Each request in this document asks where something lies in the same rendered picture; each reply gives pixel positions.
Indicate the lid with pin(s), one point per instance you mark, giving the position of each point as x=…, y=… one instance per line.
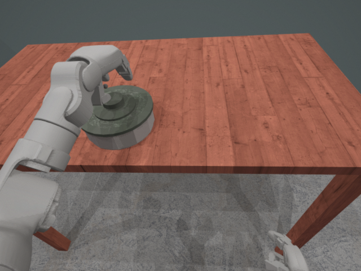
x=136, y=109

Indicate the robot left hand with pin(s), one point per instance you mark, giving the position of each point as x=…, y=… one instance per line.
x=108, y=58

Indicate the robot right hand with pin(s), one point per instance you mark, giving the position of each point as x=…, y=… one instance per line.
x=292, y=258

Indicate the table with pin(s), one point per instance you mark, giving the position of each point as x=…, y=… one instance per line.
x=264, y=104

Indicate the left robot forearm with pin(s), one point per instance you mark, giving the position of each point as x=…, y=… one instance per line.
x=65, y=109

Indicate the knob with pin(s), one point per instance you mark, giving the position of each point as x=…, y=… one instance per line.
x=115, y=102

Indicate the pot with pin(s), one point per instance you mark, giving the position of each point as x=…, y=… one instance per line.
x=125, y=140

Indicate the left robot upper arm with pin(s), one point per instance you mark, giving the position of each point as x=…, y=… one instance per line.
x=28, y=204

